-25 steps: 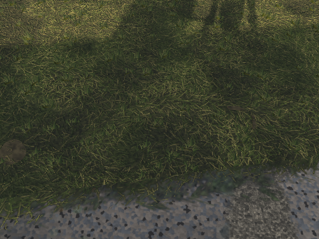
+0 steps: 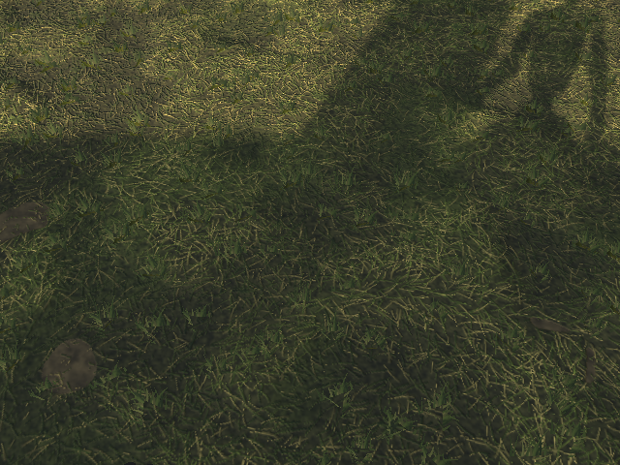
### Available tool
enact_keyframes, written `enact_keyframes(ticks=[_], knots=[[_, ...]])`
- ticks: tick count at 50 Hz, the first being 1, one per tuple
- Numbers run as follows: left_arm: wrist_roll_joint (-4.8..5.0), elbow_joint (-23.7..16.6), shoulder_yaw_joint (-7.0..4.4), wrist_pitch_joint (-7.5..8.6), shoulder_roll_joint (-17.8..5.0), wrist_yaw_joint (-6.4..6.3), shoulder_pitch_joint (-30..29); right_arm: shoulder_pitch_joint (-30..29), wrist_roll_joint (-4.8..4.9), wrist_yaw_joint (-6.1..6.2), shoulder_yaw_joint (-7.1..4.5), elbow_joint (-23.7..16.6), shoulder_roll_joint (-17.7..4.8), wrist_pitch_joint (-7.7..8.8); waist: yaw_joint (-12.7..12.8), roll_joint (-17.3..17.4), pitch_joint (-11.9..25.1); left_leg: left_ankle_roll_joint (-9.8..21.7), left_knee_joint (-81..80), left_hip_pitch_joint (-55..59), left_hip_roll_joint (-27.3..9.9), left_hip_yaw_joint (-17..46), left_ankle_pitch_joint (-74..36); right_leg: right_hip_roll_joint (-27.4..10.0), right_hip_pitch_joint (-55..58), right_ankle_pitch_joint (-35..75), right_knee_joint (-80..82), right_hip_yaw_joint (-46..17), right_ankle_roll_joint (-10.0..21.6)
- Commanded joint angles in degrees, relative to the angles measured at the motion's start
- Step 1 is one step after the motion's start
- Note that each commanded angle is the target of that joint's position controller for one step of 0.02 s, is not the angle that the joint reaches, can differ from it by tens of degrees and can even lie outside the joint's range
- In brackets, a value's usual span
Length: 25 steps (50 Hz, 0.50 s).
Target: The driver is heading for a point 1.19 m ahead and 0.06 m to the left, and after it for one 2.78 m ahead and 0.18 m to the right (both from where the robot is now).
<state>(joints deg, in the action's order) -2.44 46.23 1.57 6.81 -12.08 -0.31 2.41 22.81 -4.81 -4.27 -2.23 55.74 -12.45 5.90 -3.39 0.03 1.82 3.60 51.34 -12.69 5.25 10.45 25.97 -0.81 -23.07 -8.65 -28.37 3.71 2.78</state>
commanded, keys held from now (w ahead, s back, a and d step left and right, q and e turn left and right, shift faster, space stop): w+q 0.32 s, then w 0.34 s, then w+e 0.34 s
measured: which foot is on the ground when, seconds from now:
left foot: up 0.00-0.44, down 0.46-1.00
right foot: down 0.00-0.48, up 0.50-1.00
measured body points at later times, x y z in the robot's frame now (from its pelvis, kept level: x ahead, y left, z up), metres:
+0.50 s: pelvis +0.25 +0.07 -0.02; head +0.27 +0.08 +0.43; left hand +0.13 +0.27 -0.17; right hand +0.50 -0.09 -0.12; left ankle +0.31 +0.19 -0.73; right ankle +0.08 -0.11 -0.71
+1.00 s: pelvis +0.53 +0.14 -0.09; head +0.55 +0.13 +0.36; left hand +0.68 +0.36 -0.20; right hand +0.42 -0.06 -0.23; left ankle +0.31 +0.19 -0.73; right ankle +0.73 +0.04 -0.80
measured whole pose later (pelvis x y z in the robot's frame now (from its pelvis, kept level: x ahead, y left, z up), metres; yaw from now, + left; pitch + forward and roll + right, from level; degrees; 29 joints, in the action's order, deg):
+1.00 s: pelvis +0.53 +0.14 -0.09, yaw +10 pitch +2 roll +4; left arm 1.7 46.8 0.3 2.5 -10.3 5.1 5.6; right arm 34.0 -0.8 2.2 2.5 61.5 -5.6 6.1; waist -7.9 -2.8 0.3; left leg 1.8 53.6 -6.0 3.5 -8.1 49.3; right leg -5.2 -35.3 20.7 -32.3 -3.9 3.2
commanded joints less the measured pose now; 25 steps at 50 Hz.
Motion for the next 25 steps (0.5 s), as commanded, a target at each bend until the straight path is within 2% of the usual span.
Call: enact_keyframes(ticks=[1,2,3,4,6,8,10,12,13,15,17,18,20,21,22,23,24,25], knots=[[-0.07,3.55,-2.07,0.68,-4.57,-0.80,15.73,-5.73,1.23,1.51,-0.96,-4.33,-3.11,1.15,7.85,-4.11,-2.72,2.32,23.97,-36.51,-7.26,-2.47,-5.36,-21.86,26.99,-18.99,18.08,-27.50,12.19],[0.41,2.86,-0.58,0.63,-0.02,-1.04,13.01,-4.40,0.55,2.12,-0.80,-3.86,-2.24,0.54,5.24,-3.46,0.41,2.62,20.30,-30.47,-9.78,-2.33,-9.95,-20.00,23.09,-10.56,20.49,-22.12,11.30],[0.48,2.99,0.03,0.69,2.13,-1.44,11.97,-6.54,0.16,2.01,-0.27,-4.38,-0.52,0.13,4.22,-3.10,-0.52,2.52,19.26,-27.36,-11.28,-2.68,-12.20,-18.18,20.50,-2.23,22.01,-17.20,10.61],[0.12,2.90,-0.20,0.78,1.76,-1.97,11.07,-7.40,0.14,1.48,0.18,-4.84,1.13,-0.22,3.65,-3.34,-0.19,2.00,18.35,-26.00,-11.70,-3.66,-11.65,-16.81,20.10,3.15,22.60,-12.94,10.25],[-0.70,4.31,-1.18,1.39,-0.70,-2.53,12.41,-9.55,1.34,-0.25,0.31,-5.54,0.92,-0.34,4.21,-3.16,-1.11,0.99,13.42,-27.34,-12.45,-5.56,-13.39,-14.83,20.34,9.60,23.47,-5.22,10.25],[-1.67,6.44,-1.57,1.92,-2.00,-2.34,15.66,-12.83,2.16,-1.41,0.81,-6.78,1.11,-0.33,4.83,-2.78,-2.03,-0.06,6.30,-28.77,-13.17,-7.58,-17.98,-14.45,20.80,19.06,23.60,-0.08,10.96],[-1.99,8.90,-1.89,2.11,-3.30,-1.92,19.74,-15.67,2.17,-1.67,1.49,-8.08,1.78,-0.72,5.30,-2.49,-2.59,-0.84,-0.61,-28.94,-13.29,-8.94,-21.98,-15.06,22.06,28.89,23.30,3.04,11.52],[-1.97,10.11,-2.02,2.27,-4.37,-1.09,20.93,-16.46,2.00,-1.61,1.58,-8.54,1.13,-1.44,4.61,-3.16,-3.32,-0.51,-4.81,-26.92,-12.76,-9.45,-25.55,-15.24,22.03,33.86,22.79,5.76,11.08],[-2.18,10.43,-1.95,2.36,-4.49,-0.52,21.18,-17.29,1.76,-1.74,1.15,-8.94,-0.31,-1.60,4.39,-2.60,-3.61,-0.25,-6.56,-26.54,-12.51,-8.71,-26.96,-15.33,22.37,34.28,22.37,6.65,10.55],[-2.33,10.84,-2.08,2.32,-5.50,0.19,21.04,-18.42,1.70,-1.63,0.81,-9.48,-1.40,-1.95,3.92,-3.70,-4.61,0.56,-8.57,-26.11,-11.84,-8.55,-27.26,-15.89,24.41,32.42,21.57,8.12,9.71],[-3.10,11.53,-2.01,1.65,-5.72,0.67,22.41,-20.62,1.39,-1.39,0.59,-10.58,-1.48,-2.39,4.24,-3.45,-5.46,1.46,-6.49,-24.50,-11.00,-9.45,-23.97,-16.09,24.86,29.79,20.26,9.60,8.81],[-3.00,11.85,-2.13,1.32,-5.82,0.81,22.93,-21.60,1.37,-1.18,0.38,-11.02,-1.84,-2.39,4.38,-3.46,-6.15,1.89,-7.40,-24.12,-10.67,-9.49,-21.22,-16.32,25.73,27.99,19.70,9.87,8.28],[-2.12,12.29,-2.73,0.54,-6.94,0.66,24.16,-23.84,1.31,-0.59,-0.14,-12.24,-2.55,-1.90,4.89,-3.82,-7.17,2.65,-10.61,-22.25,-8.89,-11.05,-14.82,-16.98,28.59,26.38,17.78,9.98,7.70],[-1.78,12.36,-3.19,-0.06,-8.26,0.59,23.97,-23.32,1.52,-0.29,-0.52,-12.28,-3.05,-1.57,3.95,-3.99,-6.87,3.11,-13.70,-18.96,-7.15,-12.62,-13.28,-17.20,29.32,28.67,15.08,10.59,7.57],[-1.70,12.37,-3.57,-0.70,-9.48,0.62,23.79,-20.80,2.23,0.08,-1.09,-11.57,-3.89,-1.03,2.22,-4.01,-5.90,3.98,-17.96,-12.08,-4.38,-15.06,-16.96,-16.73,27.75,34.47,10.55,11.80,7.41],[-2.50,12.76,-3.52,-0.77,-9.71,0.71,25.72,-14.81,3.19,0.87,-2.21,-9.95,-6.21,0.09,0.56,-4.33,-2.31,5.81,-16.62,0.46,-2.20,-15.16,-22.94,-14.55,22.06,40.04,2.20,13.40,5.80],[-4.06,12.88,-2.61,-0.28,-5.83,1.21,29.96,-2.87,2.89,2.09,-4.15,-6.74,-10.85,0.68,-0.99,2.14,7.56,11.58,-9.78,22.76,-4.70,-9.71,-37.60,-10.69,7.89,28.05,-14.32,14.16,1.23],[-5.20,10.74,0.23,0.68,0.97,3.64,33.22,13.15,1.96,2.83,-3.95,-3.08,-12.69,0.02,-3.77,14.40,22.42,23.17,-21.10,46.21,-19.49,18.97,-33.06,-1.94,-9.72,-21.57,-30.92,9.26,-3.11]])
Keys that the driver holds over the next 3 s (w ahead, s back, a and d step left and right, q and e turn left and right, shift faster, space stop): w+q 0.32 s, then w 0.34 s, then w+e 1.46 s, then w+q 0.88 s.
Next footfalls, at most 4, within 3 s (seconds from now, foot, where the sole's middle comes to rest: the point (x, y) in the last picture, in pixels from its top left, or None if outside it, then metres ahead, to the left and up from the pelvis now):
0.46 left None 0.35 0.20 -0.77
1.08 right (284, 384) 0.79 0.05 -0.94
1.46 left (189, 321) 0.99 0.31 -0.94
2.00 right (303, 263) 1.19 -0.02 -0.94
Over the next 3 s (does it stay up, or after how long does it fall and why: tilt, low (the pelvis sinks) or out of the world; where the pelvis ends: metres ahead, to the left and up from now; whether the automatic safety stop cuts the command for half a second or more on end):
stays up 1.61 -0.11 -0.17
